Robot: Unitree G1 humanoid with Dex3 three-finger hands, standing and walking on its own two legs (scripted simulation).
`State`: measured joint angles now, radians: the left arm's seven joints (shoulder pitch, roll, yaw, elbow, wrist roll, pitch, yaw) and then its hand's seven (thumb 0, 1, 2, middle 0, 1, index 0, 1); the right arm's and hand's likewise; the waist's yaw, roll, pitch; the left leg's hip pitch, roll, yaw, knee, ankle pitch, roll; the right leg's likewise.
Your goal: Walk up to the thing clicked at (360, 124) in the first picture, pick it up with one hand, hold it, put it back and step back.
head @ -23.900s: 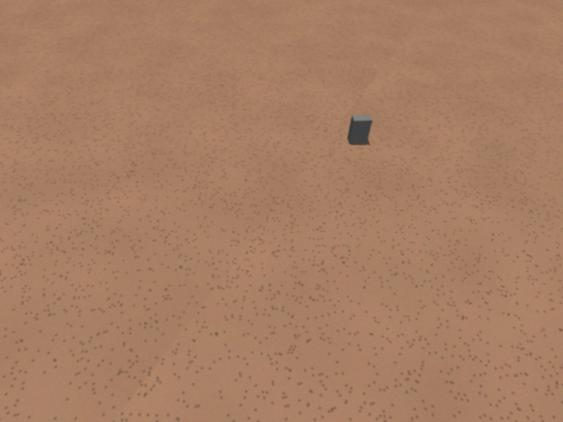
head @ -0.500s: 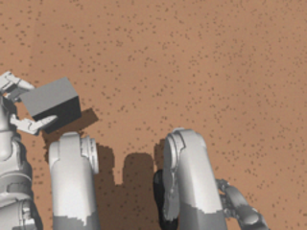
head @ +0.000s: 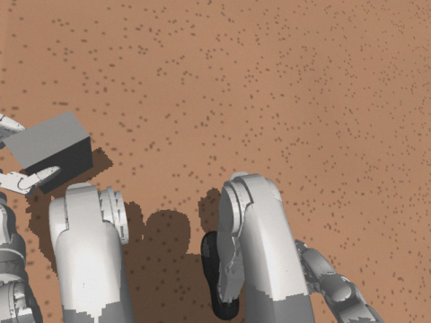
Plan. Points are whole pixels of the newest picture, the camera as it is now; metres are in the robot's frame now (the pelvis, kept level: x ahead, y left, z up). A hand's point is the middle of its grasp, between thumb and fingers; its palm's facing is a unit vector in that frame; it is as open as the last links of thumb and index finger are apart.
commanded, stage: lower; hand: left
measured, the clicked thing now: (56, 156) +0.39 +0.23 -0.15
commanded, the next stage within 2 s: loosen in 1.00 s
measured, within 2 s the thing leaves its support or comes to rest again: rests again in 1.06 s
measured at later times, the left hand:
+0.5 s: hand (24, 152) +0.39 +0.28 -0.16, palm faces +0.32 -0.95 +0.00, open 9.6 cm
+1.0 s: hand (25, 152) +0.40 +0.29 -0.17, palm faces +0.35 -0.94 +0.00, open 9.6 cm
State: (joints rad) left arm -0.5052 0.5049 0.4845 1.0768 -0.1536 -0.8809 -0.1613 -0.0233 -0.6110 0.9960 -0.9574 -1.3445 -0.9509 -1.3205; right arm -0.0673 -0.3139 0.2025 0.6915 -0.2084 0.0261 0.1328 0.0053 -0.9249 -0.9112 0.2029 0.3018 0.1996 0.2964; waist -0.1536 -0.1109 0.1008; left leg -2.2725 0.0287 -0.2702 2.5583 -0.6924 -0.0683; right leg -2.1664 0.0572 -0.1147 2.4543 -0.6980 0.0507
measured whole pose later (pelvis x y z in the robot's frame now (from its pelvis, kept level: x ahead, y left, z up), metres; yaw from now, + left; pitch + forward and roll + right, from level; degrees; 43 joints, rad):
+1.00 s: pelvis -0.01 +0.02 -0.02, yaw -5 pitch +13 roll -16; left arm -0.53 0.70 0.51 1.30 -0.13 -1.10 -0.02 -0.03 -0.59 0.96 -0.97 -1.30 -0.96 -1.28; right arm -0.17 -0.35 0.42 0.60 -0.33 0.00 0.16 0.00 -0.90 -0.90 0.21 0.30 0.20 0.30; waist -0.20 -0.24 0.26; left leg -2.23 0.02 -0.39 2.66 -0.70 -0.05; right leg -2.07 0.10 -0.20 2.45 -0.66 0.07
